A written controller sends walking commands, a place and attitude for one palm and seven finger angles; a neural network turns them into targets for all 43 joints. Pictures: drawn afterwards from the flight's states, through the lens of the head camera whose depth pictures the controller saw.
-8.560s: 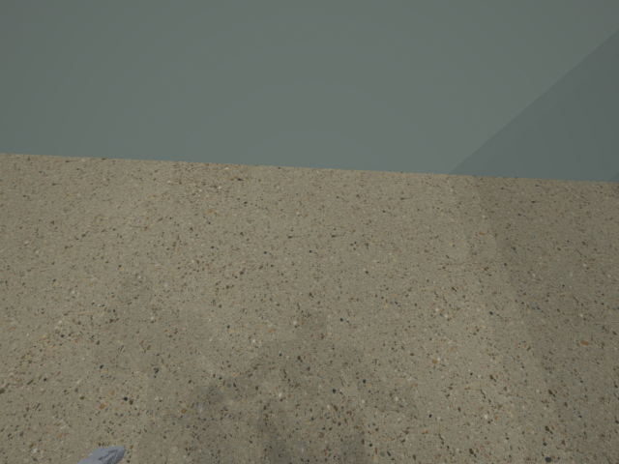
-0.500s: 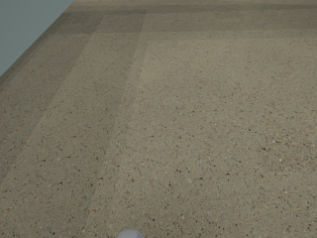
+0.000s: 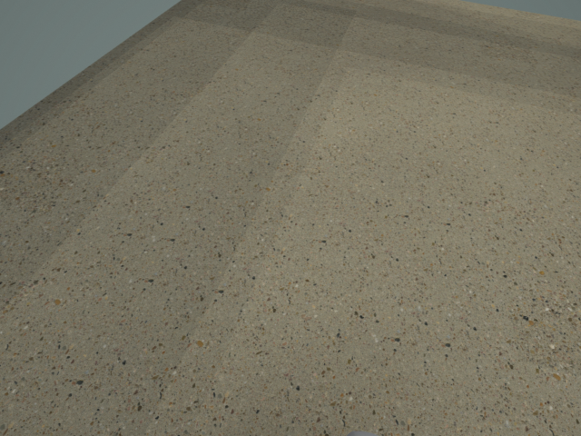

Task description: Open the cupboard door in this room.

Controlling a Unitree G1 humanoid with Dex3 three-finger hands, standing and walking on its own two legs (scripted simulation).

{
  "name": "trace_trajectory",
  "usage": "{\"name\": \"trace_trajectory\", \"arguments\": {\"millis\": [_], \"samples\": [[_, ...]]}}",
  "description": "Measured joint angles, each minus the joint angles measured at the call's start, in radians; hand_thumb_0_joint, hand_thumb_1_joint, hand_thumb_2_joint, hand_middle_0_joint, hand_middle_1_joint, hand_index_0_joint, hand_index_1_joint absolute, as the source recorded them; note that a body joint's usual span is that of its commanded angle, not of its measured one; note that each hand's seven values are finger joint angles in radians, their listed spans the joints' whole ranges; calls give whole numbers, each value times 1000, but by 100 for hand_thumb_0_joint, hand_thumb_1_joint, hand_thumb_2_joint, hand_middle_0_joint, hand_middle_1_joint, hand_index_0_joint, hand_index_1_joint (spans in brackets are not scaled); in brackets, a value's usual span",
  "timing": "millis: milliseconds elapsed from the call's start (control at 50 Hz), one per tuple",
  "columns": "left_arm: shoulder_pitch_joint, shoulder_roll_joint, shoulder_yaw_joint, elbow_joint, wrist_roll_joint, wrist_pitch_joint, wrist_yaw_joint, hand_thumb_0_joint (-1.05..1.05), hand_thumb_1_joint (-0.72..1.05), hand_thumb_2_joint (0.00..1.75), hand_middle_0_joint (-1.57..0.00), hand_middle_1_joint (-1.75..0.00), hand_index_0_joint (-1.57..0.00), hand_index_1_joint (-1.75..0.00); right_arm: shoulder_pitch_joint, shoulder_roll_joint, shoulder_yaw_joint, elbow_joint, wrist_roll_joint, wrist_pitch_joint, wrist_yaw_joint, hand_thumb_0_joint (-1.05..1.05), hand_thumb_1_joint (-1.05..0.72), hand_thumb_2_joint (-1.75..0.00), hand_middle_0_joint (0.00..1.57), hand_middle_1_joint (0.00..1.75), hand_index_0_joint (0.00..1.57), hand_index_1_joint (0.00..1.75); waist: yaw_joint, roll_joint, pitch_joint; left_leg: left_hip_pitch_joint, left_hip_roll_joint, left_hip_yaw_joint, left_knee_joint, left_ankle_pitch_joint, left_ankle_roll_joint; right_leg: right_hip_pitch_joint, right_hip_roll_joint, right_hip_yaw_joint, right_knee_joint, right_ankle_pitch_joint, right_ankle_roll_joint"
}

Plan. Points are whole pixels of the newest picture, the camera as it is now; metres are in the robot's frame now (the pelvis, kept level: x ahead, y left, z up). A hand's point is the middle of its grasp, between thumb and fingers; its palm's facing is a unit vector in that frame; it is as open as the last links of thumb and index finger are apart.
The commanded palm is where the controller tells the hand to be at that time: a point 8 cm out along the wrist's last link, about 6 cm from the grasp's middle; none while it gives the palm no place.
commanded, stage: turn or walk to find it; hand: left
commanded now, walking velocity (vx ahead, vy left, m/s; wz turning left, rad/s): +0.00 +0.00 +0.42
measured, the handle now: out of the picture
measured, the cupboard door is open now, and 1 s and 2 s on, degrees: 0 0 0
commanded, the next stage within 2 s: stand and wait in 1.26 s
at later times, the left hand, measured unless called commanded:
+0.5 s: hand out of the picture +0.01 +0.16 -0.16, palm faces +0.23 -0.94 -0.26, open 7.4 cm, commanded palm none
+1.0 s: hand out of the picture -0.05 +0.21 -0.16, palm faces +0.44 -0.86 -0.27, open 7.4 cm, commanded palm none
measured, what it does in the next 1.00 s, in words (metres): steps on the spot, turning left: right foot, then left foot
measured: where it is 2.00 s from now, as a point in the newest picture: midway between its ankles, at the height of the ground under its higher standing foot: outside the picture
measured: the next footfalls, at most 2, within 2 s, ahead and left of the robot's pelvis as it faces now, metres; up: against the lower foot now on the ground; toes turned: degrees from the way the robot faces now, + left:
right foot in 0.20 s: +0.04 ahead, -0.14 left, +0.00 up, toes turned +2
left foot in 0.64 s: -0.04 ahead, +0.11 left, +0.00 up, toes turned +22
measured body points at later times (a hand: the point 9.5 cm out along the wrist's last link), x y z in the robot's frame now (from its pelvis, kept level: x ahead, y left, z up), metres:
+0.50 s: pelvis -0.02 -0.04 +0.00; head +0.02 -0.06 +0.45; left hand -0.01 +0.21 -0.14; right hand +0.07 -0.29 -0.16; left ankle -0.08 +0.11 -0.67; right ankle +0.00 -0.14 -0.74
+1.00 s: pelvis -0.04 -0.01 +0.00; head -0.01 +0.00 +0.44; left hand -0.07 +0.26 -0.14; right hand +0.14 -0.20 -0.15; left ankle -0.07 +0.10 -0.74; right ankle +0.01 -0.14 -0.70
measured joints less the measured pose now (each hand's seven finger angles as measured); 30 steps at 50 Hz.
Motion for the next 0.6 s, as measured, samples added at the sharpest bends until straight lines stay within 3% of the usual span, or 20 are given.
{"name": "trace_trajectory", "arguments": {"millis": [120,200,240,280,320,380,460,600], "samples": [[-52,-28,-12,-31,-5,-7,4,0,91,90,-20,-30,-19,-30,30,-7,-12,2,-6,10,1,0,-90,-90,21,30,20,30,-33,28,1,-29,-18,-43,20,7,-13,71,31,8,-178,-32,-9],[-64,-46,-23,-59,-8,-33,5,0,91,90,-20,-30,-20,-30,59,-20,-23,11,-2,20,4,0,-90,-90,21,30,20,30,-42,45,-8,-75,-35,-70,84,-12,-38,175,49,-7,-436,107,-31],[-64,-64,-30,-63,-1,-47,8,0,91,90,-20,-30,-20,-30,67,-33,-33,19,3,30,6,0,-91,-90,21,30,20,30,-46,73,-3,-123,-29,-81,206,-113,-55,179,58,-35,-434,114,-84],[-51,-75,-35,-70,0,-49,10,0,91,90,-20,-30,-20,-30,76,-40,-42,27,-1,49,9,0,-91,-90,20,30,20,30,-46,74,-7,-191,-33,-67,410,-206,-66,188,45,-56,-434,101,-113],[-36,-84,-36,-70,1,-48,11,0,91,90,-20,-30,-20,-30,79,-49,-48,33,-4,58,16,0,-91,-90,20,30,20,30,-44,74,-6,-243,-18,-51,583,-190,-79,207,36,-73,-459,108,-120],[-17,-91,-38,-57,2,-48,11,0,91,90,-20,-30,-20,-30,83,-58,-53,38,-6,59,21,0,-91,-90,20,30,20,30,-47,74,0,-276,19,-40,700,-140,-102,228,23,-103,-490,123,-119],[7,-90,-37,-39,6,-50,11,0,91,90,-20,-30,-20,-30,80,-60,-49,48,-4,63,21,0,-91,-90,20,30,20,30,-39,56,8,-248,59,-25,654,-155,-124,237,-2,-139,-497,123,-114],[42,-54,-22,-8,15,-44,5,0,91,90,-20,-30,-20,-30,25,-50,-30,40,6,51,18,0,-91,-90,20,30,20,30,-2,12,30,-114,72,44,320,-194,-116,209,-55,-190,-436,95,-82]]}}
